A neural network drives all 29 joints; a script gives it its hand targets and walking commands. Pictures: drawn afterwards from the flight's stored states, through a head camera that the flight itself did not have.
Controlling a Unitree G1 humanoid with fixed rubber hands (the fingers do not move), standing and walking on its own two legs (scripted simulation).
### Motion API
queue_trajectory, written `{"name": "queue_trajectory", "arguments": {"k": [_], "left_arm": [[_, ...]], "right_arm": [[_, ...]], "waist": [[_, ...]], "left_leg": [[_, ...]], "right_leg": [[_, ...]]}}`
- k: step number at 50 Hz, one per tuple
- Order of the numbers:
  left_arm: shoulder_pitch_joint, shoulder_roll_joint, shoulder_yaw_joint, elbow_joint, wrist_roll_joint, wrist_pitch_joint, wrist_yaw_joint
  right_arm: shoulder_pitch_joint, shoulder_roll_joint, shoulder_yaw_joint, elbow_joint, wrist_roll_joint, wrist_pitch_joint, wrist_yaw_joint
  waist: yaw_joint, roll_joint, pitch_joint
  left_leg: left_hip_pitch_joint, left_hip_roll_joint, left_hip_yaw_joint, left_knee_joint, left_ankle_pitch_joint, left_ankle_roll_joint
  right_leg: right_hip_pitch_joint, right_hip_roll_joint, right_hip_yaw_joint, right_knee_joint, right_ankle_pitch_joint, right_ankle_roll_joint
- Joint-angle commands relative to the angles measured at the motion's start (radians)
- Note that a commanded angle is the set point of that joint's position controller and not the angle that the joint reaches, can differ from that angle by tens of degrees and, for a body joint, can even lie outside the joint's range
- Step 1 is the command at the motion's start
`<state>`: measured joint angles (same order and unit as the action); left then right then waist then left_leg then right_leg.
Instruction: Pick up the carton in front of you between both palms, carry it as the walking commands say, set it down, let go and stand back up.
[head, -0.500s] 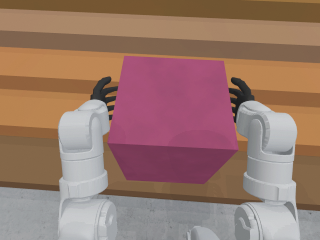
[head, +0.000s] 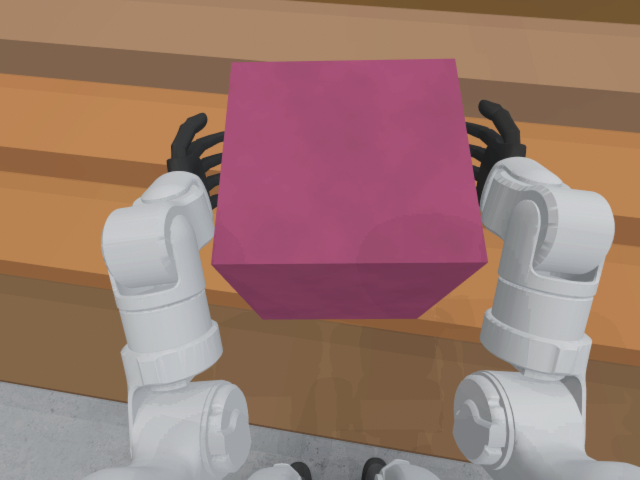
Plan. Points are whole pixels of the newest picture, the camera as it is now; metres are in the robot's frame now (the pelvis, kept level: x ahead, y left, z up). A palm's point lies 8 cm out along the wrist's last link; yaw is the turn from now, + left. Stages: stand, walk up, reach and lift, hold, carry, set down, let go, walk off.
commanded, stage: carry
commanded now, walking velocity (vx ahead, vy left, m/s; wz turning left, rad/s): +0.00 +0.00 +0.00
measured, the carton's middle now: (340, 213) +0.40 +0.01 +0.07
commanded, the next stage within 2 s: none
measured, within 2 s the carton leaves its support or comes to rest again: neither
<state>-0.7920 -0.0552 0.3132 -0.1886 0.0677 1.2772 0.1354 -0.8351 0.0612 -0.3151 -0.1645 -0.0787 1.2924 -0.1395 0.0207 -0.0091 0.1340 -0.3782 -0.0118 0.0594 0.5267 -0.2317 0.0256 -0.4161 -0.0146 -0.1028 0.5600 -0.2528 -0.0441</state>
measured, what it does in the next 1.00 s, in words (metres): steps on the spot: left foot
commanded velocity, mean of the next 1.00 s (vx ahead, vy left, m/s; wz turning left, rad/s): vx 0.00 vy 0.00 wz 0.00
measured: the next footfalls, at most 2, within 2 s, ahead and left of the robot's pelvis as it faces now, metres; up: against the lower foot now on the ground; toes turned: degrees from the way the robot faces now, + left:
left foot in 0.80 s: +0.11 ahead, +0.12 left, +0.00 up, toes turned +6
left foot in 1.90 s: +0.38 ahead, +0.15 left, +0.13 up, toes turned +1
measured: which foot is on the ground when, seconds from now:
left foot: down 0.00-0.68, up 0.70-0.78, down 0.80-1.00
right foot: down 0.00-1.00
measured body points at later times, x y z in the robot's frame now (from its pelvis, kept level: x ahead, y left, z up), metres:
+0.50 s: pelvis +0.09 +0.01 +0.02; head +0.11 +0.01 +0.47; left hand +0.46 +0.17 +0.13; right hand +0.46 -0.13 +0.13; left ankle +0.01 +0.10 -0.72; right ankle +0.02 -0.09 -0.72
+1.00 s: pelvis +0.09 +0.01 +0.00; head +0.10 +0.02 +0.45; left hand +0.46 +0.17 +0.11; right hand +0.46 -0.14 +0.12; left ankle +0.07 +0.11 -0.73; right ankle +0.03 -0.09 -0.73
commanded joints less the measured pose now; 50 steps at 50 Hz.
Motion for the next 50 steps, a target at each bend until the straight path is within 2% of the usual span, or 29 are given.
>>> {"name": "queue_trajectory", "arguments": {"k": [1, 2, 4, 8, 10, 12, 15, 17, 18, 19, 21, 22, 24, 25, 26, 27, 28, 29, 32, 33, 34, 35, 36, 37, 40, 43, 44, 45, 50], "left_arm": [[-0.757, -0.905, -0.78, -0.045, -0.428, 0.016, -0.22], [-0.751, -0.914, -0.787, -0.011, -0.431, 0.018, -0.225], [-0.727, -0.938, -0.782, 0.076, -0.43, 0.018, -0.236], [-0.628, -1.025, -0.738, 0.261, -0.413, -0.007, -0.262], [-0.635, -1.071, -0.722, 0.29, -0.415, -0.031, -0.273], [-0.652, -1.096, -0.716, 0.29, -0.421, -0.053, -0.274], [-0.65, -1.095, -0.718, 0.256, -0.419, -0.075, -0.259], [-0.649, -1.081, -0.72, 0.23, -0.418, -0.081, -0.248], [-0.641, -1.076, -0.723, 0.225, -0.42, -0.081, -0.245], [-0.627, -1.07, -0.724, 0.225, -0.423, -0.081, -0.245], [-0.592, -1.066, -0.729, 0.234, -0.433, -0.083, -0.249], [-0.602, -1.069, -0.737, 0.222, -0.442, -0.083, -0.251], [-0.609, -1.058, -0.742, 0.2, -0.454, -0.083, -0.252], [-0.611, -1.057, -0.745, 0.196, -0.456, -0.082, -0.25], [-0.599, -1.054, -0.745, 0.2, -0.451, -0.082, -0.246], [-0.586, -1.051, -0.742, 0.203, -0.438, -0.08, -0.242], [-0.577, -1.042, -0.733, 0.213, -0.427, -0.08, -0.239], [-0.575, -1.034, -0.723, 0.218, -0.419, -0.08, -0.236], [-0.606, -1.041, -0.723, 0.203, -0.408, -0.085, -0.233], [-0.601, -1.036, -0.723, 0.208, -0.41, -0.08, -0.235], [-0.579, -1.034, -0.72, 0.236, -0.414, -0.076, -0.239], [-0.557, -1.04, -0.722, 0.257, -0.417, -0.079, -0.242], [-0.543, -1.045, -0.725, 0.253, -0.423, -0.081, -0.245], [-0.574, -1.057, -0.732, 0.238, -0.435, -0.083, -0.248], [-0.627, -1.061, -0.746, 0.165, -0.462, -0.087, -0.254], [-0.61, -1.055, -0.744, 0.197, -0.46, -0.079, -0.252], [-0.604, -1.045, -0.74, 0.194, -0.453, -0.081, -0.251], [-0.614, -1.046, -0.74, 0.194, -0.451, -0.081, -0.25], [-0.612, -1.062, -0.732, 0.228, -0.452, -0.085, -0.252]], "right_arm": [[-0.631, 0.885, 0.733, 0.02, 0.354, 0.0, 0.194], [-0.622, 0.893, 0.74, 0.044, 0.365, 0.002, 0.205], [-0.614, 0.921, 0.748, 0.097, 0.381, 0.003, 0.225], [-0.566, 1.002, 0.716, 0.225, 0.377, -0.021, 0.257], [-0.584, 1.048, 0.706, 0.241, 0.387, -0.043, 0.269], [-0.606, 1.077, 0.709, 0.248, 0.407, -0.063, 0.274], [-0.589, 1.087, 0.726, 0.233, 0.417, -0.082, 0.264], [-0.592, 1.082, 0.738, 0.204, 0.432, -0.089, 0.257], [-0.587, 1.076, 0.742, 0.193, 0.436, -0.092, 0.253], [-0.578, 1.068, 0.746, 0.185, 0.438, -0.094, 0.247], [-0.549, 1.061, 0.75, 0.181, 0.428, -0.094, 0.236], [-0.548, 1.06, 0.749, 0.174, 0.425, -0.094, 0.232], [-0.56, 1.061, 0.751, 0.168, 0.429, -0.091, 0.228], [-0.548, 1.058, 0.746, 0.18, 0.429, -0.09, 0.229], [-0.524, 1.05, 0.739, 0.199, 0.426, -0.089, 0.231], [-0.491, 1.041, 0.731, 0.219, 0.422, -0.089, 0.234], [-0.471, 1.037, 0.728, 0.224, 0.423, -0.089, 0.239], [-0.492, 1.046, 0.734, 0.217, 0.428, -0.089, 0.244], [-0.594, 1.068, 0.765, 0.163, 0.464, -0.095, 0.254], [-0.583, 1.059, 0.768, 0.17, 0.467, -0.098, 0.254], [-0.564, 1.04, 0.756, 0.185, 0.459, -0.099, 0.25], [-0.542, 1.047, 0.752, 0.2, 0.447, -0.093, 0.246], [-0.516, 1.05, 0.741, 0.208, 0.434, -0.09, 0.24], [-0.528, 1.048, 0.734, 0.202, 0.426, -0.091, 0.235], [-0.523, 1.048, 0.724, 0.184, 0.417, -0.093, 0.227], [-0.494, 1.023, 0.71, 0.239, 0.399, -0.089, 0.231], [-0.484, 1.028, 0.715, 0.245, 0.406, -0.093, 0.235], [-0.49, 1.03, 0.716, 0.241, 0.41, -0.097, 0.238], [-0.517, 1.028, 0.717, 0.213, 0.416, -0.102, 0.236]], "waist": [[-0.03, 0.144, -0.851], [-0.031, 0.163, -0.825], [-0.021, 0.157, -0.787], [-0.025, 0.008, -0.763], [-0.024, -0.023, -0.703], [-0.021, 0.018, -0.655], [-0.027, 0.125, -0.639], [-0.014, 0.131, -0.651], [-0.009, 0.097, -0.659], [-0.003, 0.032, -0.669], [-0.007, -0.141, -0.673], [-0.015, -0.156, -0.644], [-0.017, -0.134, -0.657], [-0.029, -0.057, -0.667], [-0.043, 0.063, -0.684], [-0.052, 0.214, -0.682], [-0.055, 0.202, -0.648], [-0.055, 0.166, -0.625], [0.005, 0.127, -0.616], [0.011, 0.118, -0.614], [0.007, 0.004, -0.622], [0.007, -0.181, -0.659], [0.001, -0.198, -0.652], [0.006, -0.153, -0.638], [-0.017, -0.124, -0.639], [0.0, 0.066, -0.693], [-0.002, 0.089, -0.687], [-0.002, 0.097, -0.669], [-0.01, 0.02, -0.654]], "left_leg": [[0.518, 0.258, -0.171, 0.083, 1.163, 0.127], [0.531, 0.261, -0.164, 0.086, 1.211, 0.129], [0.499, 0.223, -0.13, 0.095, 1.155, 0.103], [0.299, 0.142, -0.058, 0.096, 0.698, 0.051], [0.249, 0.11, -0.035, -0.009, 0.519, 0.028], [0.328, 0.119, -0.031, -0.059, 0.667, 0.022], [0.56, 0.199, -0.071, 0.007, 1.203, 0.068], [0.561, 0.189, -0.06, 0.05, 1.225, 0.071], [0.493, 0.169, -0.046, 0.078, 1.118, 0.055], [0.367, 0.138, -0.021, 0.121, 0.894, 0.036], [0.05, 0.06, 0.025, 0.031, 0.129, -0.004], [0.014, 0.043, 0.039, -0.129, -0.012, -0.02], [0.205, 0.03, 0.064, -0.243, 0.227, -0.008], [0.363, 0.05, 0.05, -0.22, 0.518, 0.01], [0.58, 0.112, 0.003, -0.135, 0.936, 0.042], [0.783, 0.23, -0.089, -0.041, 1.373, 0.11], [0.804, 0.27, -0.095, -0.005, 1.474, 0.155], [0.755, 0.268, -0.083, -0.003, 1.413, 0.157], [0.554, 0.18, -0.007, 0.07, 1.165, 0.086], [0.464, 0.166, -0.001, 0.148, 0.996, 0.075], [0.217, 0.119, 0.024, 0.229, 0.596, 0.046], [-0.062, 0.064, 0.045, 0.29, -0.071, 0.01], [-0.125, 0.056, -0.007, 0.265, -0.31, -0.02], [-0.096, 0.063, -0.018, 0.137, -0.291, -0.014], [0.204, 0.043, 0.048, -0.141, 0.148, 0.006], [0.45, 0.216, -0.068, 0.008, 0.942, 0.1], [0.449, 0.237, -0.082, 0.013, 0.99, 0.108], [0.42, 0.234, -0.082, 0.012, 0.959, 0.101], [0.298, 0.185, -0.049, 0.025, 0.509, 0.068]], "right_leg": [[0.18, -0.065, 0.05, 0.093, 0.172, -0.003], [0.147, -0.051, 0.044, 0.06, 0.105, 0.001], [0.182, -0.038, 0.024, -0.004, 0.18, -0.012], [0.369, -0.124, 0.073, 0.048, 0.74, -0.05], [0.389, -0.139, 0.081, 0.043, 0.798, -0.058], [0.312, -0.114, 0.059, 0.06, 0.62, -0.038], [0.107, -0.032, -0.008, -0.024, 0.106, 0.009], [0.181, -0.009, -0.024, -0.148, 0.182, 0.009], [0.277, -0.017, -0.017, -0.172, 0.343, 0.0], [0.411, -0.05, 0.009, -0.147, 0.627, -0.016], [0.684, -0.193, 0.106, -0.033, 1.305, -0.09], [0.724, -0.215, 0.099, 0.002, 1.365, -0.096], [0.614, -0.172, 0.083, 0.048, 1.188, -0.059], [0.463, -0.135, 0.053, 0.116, 0.956, -0.043], [0.221, -0.083, 0.016, 0.188, 0.555, -0.023], [-0.04, -0.023, -0.021, 0.229, -0.062, -0.007], [-0.122, -0.013, 0.0, 0.181, -0.232, 0.006], [-0.094, -0.014, 0.006, 0.084, -0.202, 0.008], [0.206, 0.004, -0.036, -0.229, 0.243, -0.007], [0.319, -0.005, -0.021, -0.31, 0.414, -0.02], [0.55, -0.075, 0.037, -0.208, 0.94, -0.05], [0.795, -0.251, 0.157, -0.046, 1.498, -0.144], [0.779, -0.31, 0.171, -0.05, 1.525, -0.195], [0.733, -0.285, 0.147, -0.054, 1.405, -0.18], [0.517, -0.185, 0.073, -0.047, 1.045, -0.069], [0.298, -0.122, 0.052, 0.018, 0.37, -0.009], [0.278, -0.108, 0.057, -0.002, 0.231, -0.003], [0.284, -0.1, 0.06, -0.022, 0.217, -0.003], [0.354, -0.145, 0.091, -0.015, 0.49, -0.032]]}}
